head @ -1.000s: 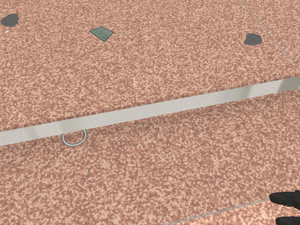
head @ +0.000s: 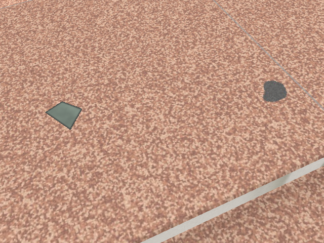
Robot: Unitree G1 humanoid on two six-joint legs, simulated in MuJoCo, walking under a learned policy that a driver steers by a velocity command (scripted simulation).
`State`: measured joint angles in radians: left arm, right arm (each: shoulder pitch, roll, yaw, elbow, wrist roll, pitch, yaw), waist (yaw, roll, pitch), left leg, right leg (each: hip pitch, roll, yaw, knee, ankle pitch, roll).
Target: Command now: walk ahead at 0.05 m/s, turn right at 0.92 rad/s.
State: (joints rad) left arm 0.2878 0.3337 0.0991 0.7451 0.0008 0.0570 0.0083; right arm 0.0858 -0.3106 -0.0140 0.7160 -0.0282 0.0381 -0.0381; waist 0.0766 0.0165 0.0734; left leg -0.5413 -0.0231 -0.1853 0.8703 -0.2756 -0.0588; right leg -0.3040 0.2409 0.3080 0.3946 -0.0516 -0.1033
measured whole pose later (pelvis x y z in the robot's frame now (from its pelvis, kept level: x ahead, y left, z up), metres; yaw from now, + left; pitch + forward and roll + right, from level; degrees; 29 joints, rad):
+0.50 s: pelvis +0.06 +0.07 +0.00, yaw -29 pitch +1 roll +1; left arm 0.23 0.35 0.08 0.56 -0.02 0.07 0.01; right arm 0.09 -0.26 -0.04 0.71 -0.02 0.02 -0.05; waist 0.01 -0.05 0.09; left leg -0.19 0.01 0.13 0.38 -0.20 0.02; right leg -0.58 -0.10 0.05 1.05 -0.31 0.14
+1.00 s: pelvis +0.06 +0.01 +0.00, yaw -44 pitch +2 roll +1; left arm 0.11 0.28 0.04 0.60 0.01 0.02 0.01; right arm 0.17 -0.31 -0.06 0.78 0.00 0.03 -0.01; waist -0.01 0.03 0.03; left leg -0.41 0.05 0.00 0.80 -0.37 -0.08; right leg -0.28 0.03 0.03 0.49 -0.24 -0.04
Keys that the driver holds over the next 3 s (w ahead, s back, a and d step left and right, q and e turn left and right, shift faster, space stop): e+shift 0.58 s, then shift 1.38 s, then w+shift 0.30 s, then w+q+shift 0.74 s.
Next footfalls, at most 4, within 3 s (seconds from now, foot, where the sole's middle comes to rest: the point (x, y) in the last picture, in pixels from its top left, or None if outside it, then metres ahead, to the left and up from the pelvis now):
0.18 left None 0.15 0.16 -0.78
0.68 right None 0.02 -0.10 -0.78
1.06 left None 0.19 0.08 -0.78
2.30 right None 0.08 -0.21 -0.78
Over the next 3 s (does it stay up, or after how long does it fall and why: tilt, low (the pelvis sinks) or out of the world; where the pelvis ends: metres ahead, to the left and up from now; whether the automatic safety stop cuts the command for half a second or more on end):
stays up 0.49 -0.33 -0.01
